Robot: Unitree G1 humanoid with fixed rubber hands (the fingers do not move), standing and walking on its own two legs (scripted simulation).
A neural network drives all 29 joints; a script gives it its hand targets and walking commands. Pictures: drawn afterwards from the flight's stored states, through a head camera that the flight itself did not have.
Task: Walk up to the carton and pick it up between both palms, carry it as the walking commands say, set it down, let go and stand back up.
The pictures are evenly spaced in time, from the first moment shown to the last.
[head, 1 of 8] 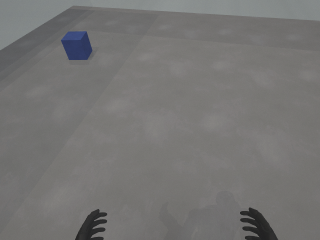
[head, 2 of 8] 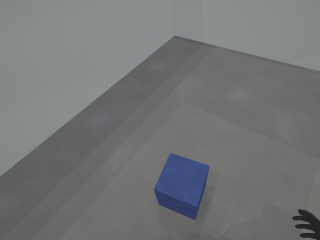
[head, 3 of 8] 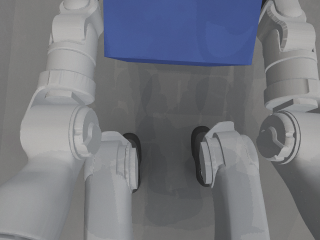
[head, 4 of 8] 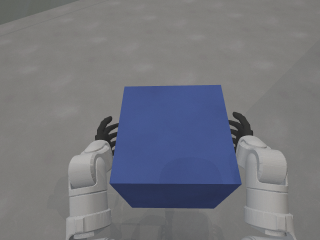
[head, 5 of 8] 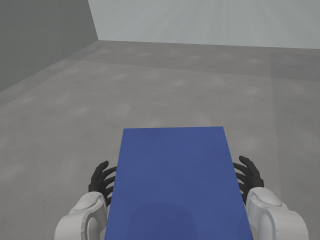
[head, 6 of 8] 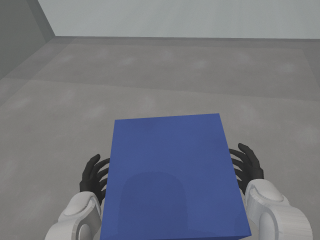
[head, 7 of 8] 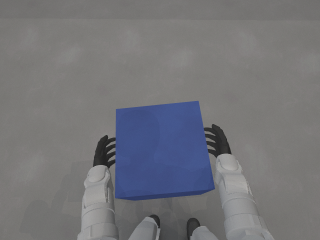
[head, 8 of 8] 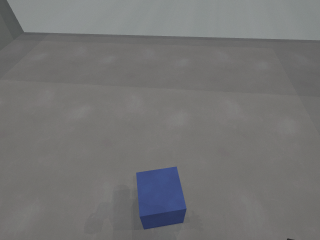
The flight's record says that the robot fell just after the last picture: no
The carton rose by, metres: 0.72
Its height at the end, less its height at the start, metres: +0.00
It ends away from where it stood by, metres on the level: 4.87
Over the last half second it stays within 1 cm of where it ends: yes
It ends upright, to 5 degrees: yes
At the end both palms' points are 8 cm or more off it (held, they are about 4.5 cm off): yes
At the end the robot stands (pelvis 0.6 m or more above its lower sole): yes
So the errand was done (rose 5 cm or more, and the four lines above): yes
